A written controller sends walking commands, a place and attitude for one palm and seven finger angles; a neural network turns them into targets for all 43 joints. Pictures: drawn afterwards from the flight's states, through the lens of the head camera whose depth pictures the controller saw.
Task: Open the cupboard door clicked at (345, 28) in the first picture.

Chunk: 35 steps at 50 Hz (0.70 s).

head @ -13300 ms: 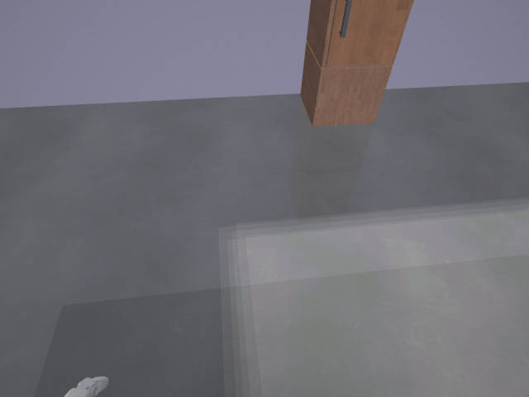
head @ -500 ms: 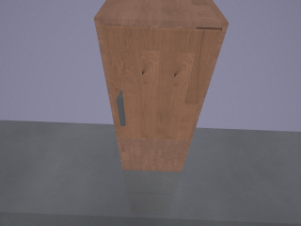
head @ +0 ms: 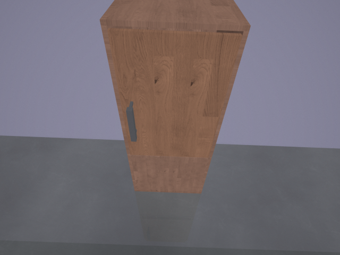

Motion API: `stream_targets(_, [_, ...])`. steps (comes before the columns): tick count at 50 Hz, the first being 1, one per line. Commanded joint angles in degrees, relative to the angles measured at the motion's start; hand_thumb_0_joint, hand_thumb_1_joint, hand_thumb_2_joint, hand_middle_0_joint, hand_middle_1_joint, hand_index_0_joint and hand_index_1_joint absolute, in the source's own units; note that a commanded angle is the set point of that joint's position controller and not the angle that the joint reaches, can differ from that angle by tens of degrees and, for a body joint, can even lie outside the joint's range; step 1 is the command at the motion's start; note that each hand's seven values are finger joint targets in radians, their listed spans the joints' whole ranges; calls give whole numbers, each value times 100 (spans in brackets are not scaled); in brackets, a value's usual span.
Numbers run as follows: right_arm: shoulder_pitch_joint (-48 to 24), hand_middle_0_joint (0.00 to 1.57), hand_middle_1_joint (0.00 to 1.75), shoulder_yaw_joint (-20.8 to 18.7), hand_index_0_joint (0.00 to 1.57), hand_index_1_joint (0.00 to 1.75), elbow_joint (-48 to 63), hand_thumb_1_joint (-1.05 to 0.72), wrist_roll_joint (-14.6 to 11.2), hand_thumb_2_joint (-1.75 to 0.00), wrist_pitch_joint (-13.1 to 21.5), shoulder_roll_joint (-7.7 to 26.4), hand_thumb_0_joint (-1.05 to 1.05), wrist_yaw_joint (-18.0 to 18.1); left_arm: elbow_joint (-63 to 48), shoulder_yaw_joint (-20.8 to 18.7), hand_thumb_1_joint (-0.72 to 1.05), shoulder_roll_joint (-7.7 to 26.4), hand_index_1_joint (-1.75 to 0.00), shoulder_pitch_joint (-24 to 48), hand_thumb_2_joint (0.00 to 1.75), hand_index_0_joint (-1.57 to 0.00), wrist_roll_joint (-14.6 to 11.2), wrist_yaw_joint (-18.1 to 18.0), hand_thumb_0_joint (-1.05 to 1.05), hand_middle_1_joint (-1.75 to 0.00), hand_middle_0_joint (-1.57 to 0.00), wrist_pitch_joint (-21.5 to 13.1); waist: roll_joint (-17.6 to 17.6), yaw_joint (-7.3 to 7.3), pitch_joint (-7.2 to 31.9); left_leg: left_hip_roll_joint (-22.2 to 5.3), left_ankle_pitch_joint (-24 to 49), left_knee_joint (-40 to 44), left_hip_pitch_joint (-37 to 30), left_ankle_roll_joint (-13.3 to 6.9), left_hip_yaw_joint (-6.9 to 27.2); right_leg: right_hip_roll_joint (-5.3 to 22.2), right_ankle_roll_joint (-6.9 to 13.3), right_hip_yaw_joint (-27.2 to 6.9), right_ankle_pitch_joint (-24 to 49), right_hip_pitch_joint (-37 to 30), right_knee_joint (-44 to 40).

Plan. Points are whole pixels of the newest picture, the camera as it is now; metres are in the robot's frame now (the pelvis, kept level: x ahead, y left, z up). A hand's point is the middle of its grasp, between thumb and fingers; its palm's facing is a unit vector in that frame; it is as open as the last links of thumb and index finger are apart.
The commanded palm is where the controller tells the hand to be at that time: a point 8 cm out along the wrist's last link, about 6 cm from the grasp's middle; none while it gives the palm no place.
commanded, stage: look again from close up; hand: left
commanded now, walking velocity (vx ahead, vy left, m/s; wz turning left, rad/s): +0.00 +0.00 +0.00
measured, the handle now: (132, 121) +0.61 +0.18 -0.09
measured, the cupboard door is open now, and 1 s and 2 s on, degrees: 0 0 0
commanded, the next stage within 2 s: shuffle to correct the standing spot in 0.34 s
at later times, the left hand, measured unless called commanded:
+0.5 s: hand out of the picture -0.01 +0.15 -0.18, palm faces +0.04 -0.99 -0.15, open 7.3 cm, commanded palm none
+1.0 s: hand out of the picture +0.05 +0.12 -0.18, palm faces +0.06 -0.99 -0.14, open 7.3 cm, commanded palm none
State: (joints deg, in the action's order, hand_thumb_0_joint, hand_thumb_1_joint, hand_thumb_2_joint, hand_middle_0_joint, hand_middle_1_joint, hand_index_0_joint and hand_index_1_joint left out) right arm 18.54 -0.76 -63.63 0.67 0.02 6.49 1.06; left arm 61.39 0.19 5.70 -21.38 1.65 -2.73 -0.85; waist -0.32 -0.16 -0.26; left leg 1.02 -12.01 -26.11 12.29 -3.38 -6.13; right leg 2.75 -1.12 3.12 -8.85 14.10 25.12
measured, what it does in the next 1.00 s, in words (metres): shifts its weight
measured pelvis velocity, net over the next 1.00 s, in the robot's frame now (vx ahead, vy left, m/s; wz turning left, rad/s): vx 0.09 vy -0.02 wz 0.00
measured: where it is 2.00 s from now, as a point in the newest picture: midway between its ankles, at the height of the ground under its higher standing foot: outside the picture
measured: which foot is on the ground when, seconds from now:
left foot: down 0.00-1.00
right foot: down 0.00-1.00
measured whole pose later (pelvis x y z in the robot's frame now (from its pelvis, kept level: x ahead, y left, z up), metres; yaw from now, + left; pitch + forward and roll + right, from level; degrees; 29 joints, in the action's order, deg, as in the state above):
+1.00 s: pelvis +0.09 -0.02 +0.00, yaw +0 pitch +1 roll +0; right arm 17.4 -0.5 -64.4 0.4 1.1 6.3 3.3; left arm 62.8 -0.3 4.6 -22.3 1.1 -2.8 -1.5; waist 0.1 0.0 -1.6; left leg -0.9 -19.7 -28.0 8.4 -0.9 -5.1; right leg 0.8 0.1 3.6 -17.3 11.1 28.9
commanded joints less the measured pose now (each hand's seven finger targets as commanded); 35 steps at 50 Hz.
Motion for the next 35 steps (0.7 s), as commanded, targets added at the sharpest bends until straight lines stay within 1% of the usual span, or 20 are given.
stream_targets(1, [411, 20, 30, -87, 20, 30, 154, -90, -11, -90, 44, 500, 0, 5, -133, -121, 90, 481, -30, -476, 90, -20, -22, -30, 0, -30, -20, -42, -30, 2, -623, -680, -1043, 911, 623, 145, 850, 343, 173, -556, -756, 121, -607])
stream_targets(2, [396, 20, 30, -88, 20, 30, 158, -90, -11, -90, 45, 504, 0, 7, -126, -119, 90, 462, -30, -485, 90, -20, -21, -27, 0, -30, -20, -43, 9, 1, -603, -680, -1037, 918, 630, 148, 851, 342, 181, -563, -732, 103, -600])
stream_targets(3, [402, 20, 30, -87, 20, 30, 157, -90, -6, -90, 47, 505, 0, 8, -128, -125, 90, 463, -30, -482, 90, -20, -22, -26, 0, -30, -20, -45, -42, 3, -614, -680, -1042, 924, 646, 149, 861, 337, 181, -565, -730, 92, -595])
stream_targets(4, [410, 20, 30, -88, 20, 30, 159, -90, -6, -90, 53, 507, 0, 8, -130, -124, 90, 462, -30, -467, 90, -20, -24, -26, 0, -30, -20, -45, 34, -1, -595, -688, -1000, 941, 646, 151, 860, 345, 187, -547, -657, 53, -577])
stream_targets(9, [411, 20, 30, -78, 20, 30, 138, -90, -8, -90, 61, 515, 0, 12, -116, -128, 90, 450, -30, -459, 90, -20, -28, -20, 0, -30, -20, -42, -2, 16, -594, -702, -986, 979, 643, 152, 886, 339, 183, -515, -581, -2, -556])
stream_targets(11, [403, 20, 30, -77, 20, 30, 140, -90, -14, -90, 67, 511, 0, 14, -121, -125, 90, 458, -30, -443, 90, -20, -26, -22, 0, -30, -20, -41, 44, 19, -578, -725, -930, 1003, 628, 147, 900, 332, 181, -487, -427, -59, -527])
stream_targets(14, [412, 20, 30, -81, 20, 30, 129, -90, -10, -90, 64, 521, 0, 18, -96, -124, 90, 446, -30, -446, 90, -20, -32, -19, 0, -30, -20, -47, -66, 7, -492, -708, -852, 963, 549, 153, 871, 337, 188, -519, -441, -83, -540])
stream_targets(16, [390, 20, 30, -83, 20, 30, 123, -90, -14, -90, 59, 524, 0, 13, -101, -127, 90, 458, -30, -427, 90, -20, -29, -20, 0, -30, -20, -40, -45, 15, -546, -721, -923, 993, 553, 147, 889, 337, 177, -494, -490, -35, -544])
stream_targets(17, [384, 20, 30, -85, 20, 30, 125, -90, -14, -90, 63, 520, 0, 17, -96, -127, 90, 443, -30, -443, 90, -20, -28, -19, 0, -30, -20, -44, -8, 13, -541, -713, -864, 979, 546, 147, 881, 344, 180, -501, -432, -55, -558])
stream_targets(18, [396, 20, 30, -83, 20, 30, 117, -90, -15, -90, 63, 509, 0, 15, -83, -120, 90, 456, -30, -440, 90, -20, -32, -19, 0, -30, -20, -51, -89, 12, -508, -704, -789, 942, 513, 150, 855, 353, 182, -513, -412, -72, -557])
stream_targets(20, [390, 20, 30, -78, 20, 30, 109, -90, -19, -90, 66, 510, 0, 16, -79, -117, 90, 468, -30, -425, 90, -20, -33, -21, 0, -30, -20, -50, -6, 3, -531, -714, -740, 953, 455, 158, 853, 348, 185, -512, -372, -45, -564])
stream_targets(22, [371, 20, 30, -76, 20, 30, 108, -90, -18, -90, 69, 517, 0, 19, -76, -115, 90, 447, -30, -427, 90, -20, -36, -19, 0, -30, -20, -55, -30, 4, -533, -713, -715, 942, 438, 163, 829, 349, 181, -520, -349, -38, -566])
stream_targets(24, [417, 20, 30, -71, 20, 30, 48, -90, 5, -90, 78, 509, 0, 29, -10, -107, 90, 404, -30, -462, 90, -20, -34, -1, 0, -30, -20, -60, -13, -14, -424, -729, -1082, 1020, 344, 157, 855, 307, 167, -482, -696, -80, -581])
stream_targets(25, [441, 20, 30, -91, 20, 30, 47, -90, 8, -90, 66, 526, 0, 31, -19, -119, 90, 402, -30, -476, 90, -20, -19, 4, 0, -30, -20, -39, 0, -13, -456, -780, -1443, 1083, 356, 132, 921, 254, 164, -441, -963, -21, -511])
stream_targets(28, [350, 20, 30, -152, 20, 30, 99, -90, 35, -90, 18, 665, 0, 35, -26, -167, 90, 363, -30, -539, 90, -20, 28, 60, 0, -30, -20, 17, 205, 26, -775, -930, -2467, 1341, 713, 31, 1107, 98, 148, -287, -1587, 177, -291])
stream_targets(29, [310, 20, 30, -170, 20, 30, 128, -90, 39, -90, 12, 689, 0, 35, -29, -180, 90, 343, -30, -597, 90, -20, 38, 78, 0, -30, -20, 19, 224, 51, -884, -958, -2583, 1357, 803, 0, 1141, 71, 156, -267, -1606, 208, -233])
stream_targets(30, [327, 20, 30, -179, 20, 30, 140, -90, 35, -90, 19, 702, 0, 37, -33, -183, 90, 342, -30, -610, 90, -20, 42, 93, 0, -30, -20, 16, 233, 46, -856, -1005, -2616, 1377, 792, -34, 1181, 35, 179, -247, -1557, 187, -146])
stream_targets(31, [320, 20, 30, -184, 20, 30, 143, -90, 36, -90, 35, 709, 0, 42, -40, -197, 90, 302, -30, -617, 90, -20, 41, 107, 0, -30, -20, 12, 231, 58, -936, -1036, -2597, 1380, 814, -60, 1205, 33, 191, -211, -1456, 214, -80])
stream_targets(33, [329, 20, 30, -193, 20, 30, 170, -90, 31, -90, 58, 708, 0, 52, -46, -206, 90, 266, -30, -700, 90, -20, 28, 135, 0, -30, -20, -2, 236, 70, -915, -1050, -2528, 1312, 781, -97, 1213, 22, 226, -251, -1368, 204, -32])
stream_targets(35, [363, 20, 30, -200, 20, 30, 179, -90, 26, -90, 77, 691, 0, 59, -62, -221, 90, 278, -30, -720, 90, -20, 23, 149, 0, -30, -20, -15, 138, 64, -935, -1064, -2433, 1220, 730, -118, 1181, 42, 258, -276, -1374, 235, -35])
